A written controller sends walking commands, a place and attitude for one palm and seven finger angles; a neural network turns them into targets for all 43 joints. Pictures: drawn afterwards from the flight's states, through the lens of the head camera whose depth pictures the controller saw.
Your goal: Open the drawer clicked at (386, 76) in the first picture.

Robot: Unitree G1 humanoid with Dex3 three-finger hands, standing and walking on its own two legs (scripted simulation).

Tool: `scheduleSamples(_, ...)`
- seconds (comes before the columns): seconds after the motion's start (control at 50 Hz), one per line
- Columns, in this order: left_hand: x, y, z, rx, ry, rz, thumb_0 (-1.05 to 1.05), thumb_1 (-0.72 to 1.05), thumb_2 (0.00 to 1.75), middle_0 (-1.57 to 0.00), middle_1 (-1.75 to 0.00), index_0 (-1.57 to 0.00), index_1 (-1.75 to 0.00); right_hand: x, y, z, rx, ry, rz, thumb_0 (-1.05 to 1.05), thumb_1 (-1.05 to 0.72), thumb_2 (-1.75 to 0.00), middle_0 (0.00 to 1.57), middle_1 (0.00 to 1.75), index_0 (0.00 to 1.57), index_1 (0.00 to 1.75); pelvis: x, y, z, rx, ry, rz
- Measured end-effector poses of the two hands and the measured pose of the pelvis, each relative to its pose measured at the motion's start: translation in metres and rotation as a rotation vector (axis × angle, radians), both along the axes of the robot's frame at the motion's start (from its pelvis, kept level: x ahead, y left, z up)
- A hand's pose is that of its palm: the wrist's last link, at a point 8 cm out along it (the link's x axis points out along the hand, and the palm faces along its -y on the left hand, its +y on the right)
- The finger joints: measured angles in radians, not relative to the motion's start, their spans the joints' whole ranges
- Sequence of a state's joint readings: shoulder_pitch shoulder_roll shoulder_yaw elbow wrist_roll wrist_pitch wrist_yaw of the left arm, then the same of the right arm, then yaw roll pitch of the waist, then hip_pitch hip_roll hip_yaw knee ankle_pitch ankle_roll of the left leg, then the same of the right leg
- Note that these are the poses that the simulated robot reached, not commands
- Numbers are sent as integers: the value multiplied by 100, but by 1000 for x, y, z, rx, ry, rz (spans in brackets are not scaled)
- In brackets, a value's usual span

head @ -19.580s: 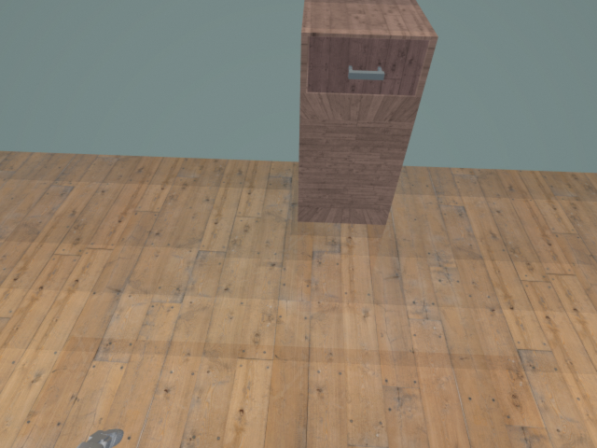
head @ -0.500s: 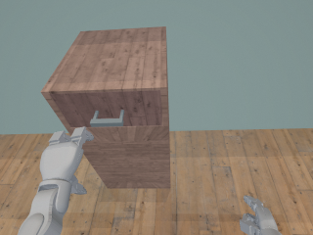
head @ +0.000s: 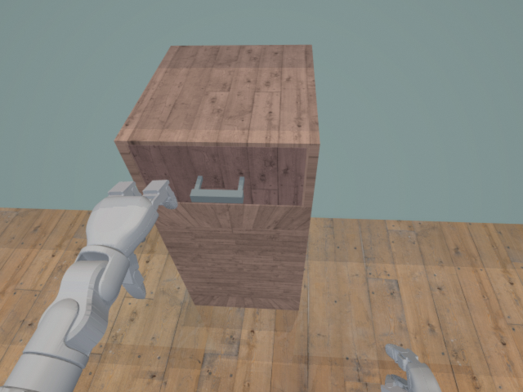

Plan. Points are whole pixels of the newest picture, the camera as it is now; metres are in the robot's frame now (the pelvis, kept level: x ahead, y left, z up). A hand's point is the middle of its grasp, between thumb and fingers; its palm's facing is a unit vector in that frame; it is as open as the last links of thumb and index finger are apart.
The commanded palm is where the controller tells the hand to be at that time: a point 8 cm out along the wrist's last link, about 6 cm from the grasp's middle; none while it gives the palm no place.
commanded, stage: raise the hand with hooked fingers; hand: left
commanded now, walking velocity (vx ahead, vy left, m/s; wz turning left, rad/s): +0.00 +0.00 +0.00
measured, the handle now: (218, 188) +0.51 +0.16 -0.03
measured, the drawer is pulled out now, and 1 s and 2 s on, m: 0.00 0.00 0.00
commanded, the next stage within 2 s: move the hooked fingers above the handle in 0.16 s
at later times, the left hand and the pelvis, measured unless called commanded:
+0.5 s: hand (149, 233) +0.32 +0.22 +0.07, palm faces +0.04 -0.09 -1.00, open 13.9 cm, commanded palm +0.30 +0.23 +0.13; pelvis -0.01 -0.01 +0.00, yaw +1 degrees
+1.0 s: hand (172, 206) +0.38 +0.21 +0.06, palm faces +0.07 -0.07 -1.00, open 13.8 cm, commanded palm +0.36 +0.21 +0.11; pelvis +0.02 -0.04 -0.01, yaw +0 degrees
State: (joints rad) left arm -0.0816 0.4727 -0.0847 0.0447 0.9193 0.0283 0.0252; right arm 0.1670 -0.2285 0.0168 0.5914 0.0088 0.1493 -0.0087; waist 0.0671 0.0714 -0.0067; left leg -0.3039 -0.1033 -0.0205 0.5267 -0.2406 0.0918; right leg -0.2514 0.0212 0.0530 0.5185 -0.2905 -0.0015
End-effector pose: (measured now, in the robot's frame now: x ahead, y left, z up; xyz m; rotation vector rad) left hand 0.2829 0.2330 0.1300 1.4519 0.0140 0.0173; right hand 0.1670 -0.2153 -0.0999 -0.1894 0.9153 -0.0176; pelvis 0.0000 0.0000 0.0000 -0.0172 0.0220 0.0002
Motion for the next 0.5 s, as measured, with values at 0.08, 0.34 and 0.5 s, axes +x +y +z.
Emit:
scheduleSamples(0.08,-8,8,3,13,-56,-8,0,-49,30,-32,-120,-32,-120,-10,-3,-6,-20,42,2,1,-90,-90,20,30,21,30,-4,3,0,-2,7,5)
scheduleSamples(0.34,-10,12,0,6,-37,76,-1,-49,30,-32,-120,-32,-120,-1,-2,-1,-9,2,6,1,-90,-90,20,30,20,30,-9,0,0,1,7,18)
scheduleSamples(0.5,12,-8,-5,31,-39,4,0,-49,30,-32,-120,-32,-120,6,-11,4,-24,-28,-3,1,-90,-90,20,30,21,30,-9,-12,0,6,14,12)
